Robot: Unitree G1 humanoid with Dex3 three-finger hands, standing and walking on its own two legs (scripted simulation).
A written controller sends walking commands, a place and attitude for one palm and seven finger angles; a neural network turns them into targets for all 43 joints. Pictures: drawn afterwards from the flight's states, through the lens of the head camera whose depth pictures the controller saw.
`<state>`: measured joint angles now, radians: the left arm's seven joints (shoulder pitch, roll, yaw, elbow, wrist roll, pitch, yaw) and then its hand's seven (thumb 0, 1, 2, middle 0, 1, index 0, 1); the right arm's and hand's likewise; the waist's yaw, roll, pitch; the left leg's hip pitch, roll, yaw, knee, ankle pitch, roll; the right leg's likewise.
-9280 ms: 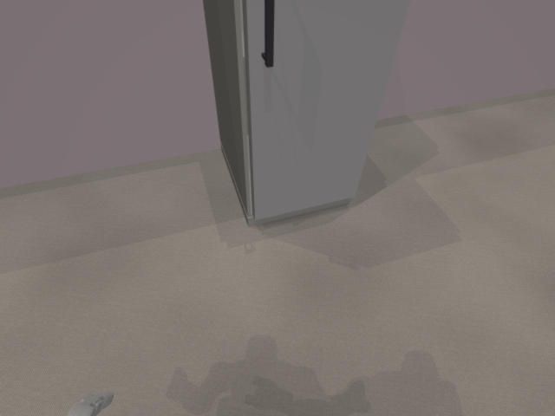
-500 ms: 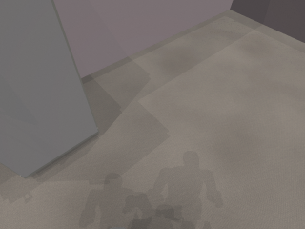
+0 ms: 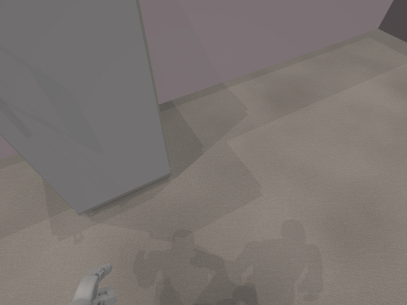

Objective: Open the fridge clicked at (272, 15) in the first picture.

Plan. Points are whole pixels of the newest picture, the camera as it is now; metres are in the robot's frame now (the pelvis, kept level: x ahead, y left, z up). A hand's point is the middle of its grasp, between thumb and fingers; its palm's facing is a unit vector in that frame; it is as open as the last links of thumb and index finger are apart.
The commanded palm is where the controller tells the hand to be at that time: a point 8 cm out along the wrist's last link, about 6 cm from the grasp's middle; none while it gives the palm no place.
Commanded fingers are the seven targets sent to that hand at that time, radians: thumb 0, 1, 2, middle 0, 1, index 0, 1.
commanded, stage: turn to face it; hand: left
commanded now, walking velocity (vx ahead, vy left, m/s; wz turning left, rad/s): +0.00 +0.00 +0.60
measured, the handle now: out of the picture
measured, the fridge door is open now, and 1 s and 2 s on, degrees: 0 0 0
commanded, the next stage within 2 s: take the last steps up to it in 0.78 s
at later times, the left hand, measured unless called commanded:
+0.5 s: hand out of the picture -0.06 +0.21 -0.18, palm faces +0.36 -0.90 -0.26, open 7.4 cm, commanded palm none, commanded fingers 0.00 0.90 0.90 -0.20 -0.30 -0.20 -0.30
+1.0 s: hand out of the picture -0.01 +0.21 -0.15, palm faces +0.47 -0.84 -0.27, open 7.4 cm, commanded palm none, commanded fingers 0.00 0.90 0.90 -0.20 -0.30 -0.20 -0.30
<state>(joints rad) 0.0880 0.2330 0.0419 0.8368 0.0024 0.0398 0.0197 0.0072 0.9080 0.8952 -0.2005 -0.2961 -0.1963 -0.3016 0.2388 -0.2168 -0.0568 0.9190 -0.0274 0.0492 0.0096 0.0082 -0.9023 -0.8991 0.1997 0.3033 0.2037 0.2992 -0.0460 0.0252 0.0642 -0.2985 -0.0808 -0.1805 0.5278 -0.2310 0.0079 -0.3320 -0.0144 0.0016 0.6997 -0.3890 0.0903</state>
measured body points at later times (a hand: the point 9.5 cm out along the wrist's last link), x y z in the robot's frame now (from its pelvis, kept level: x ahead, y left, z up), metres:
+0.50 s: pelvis -0.01 +0.00 -0.01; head +0.03 +0.03 +0.44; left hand -0.08 +0.26 -0.16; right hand +0.18 -0.22 -0.14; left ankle -0.06 +0.11 -0.73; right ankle +0.00 -0.13 -0.74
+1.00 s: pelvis +0.00 -0.01 -0.01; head +0.02 -0.03 +0.44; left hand -0.03 +0.25 -0.13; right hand +0.15 -0.20 -0.17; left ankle -0.05 +0.11 -0.73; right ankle +0.05 -0.10 -0.74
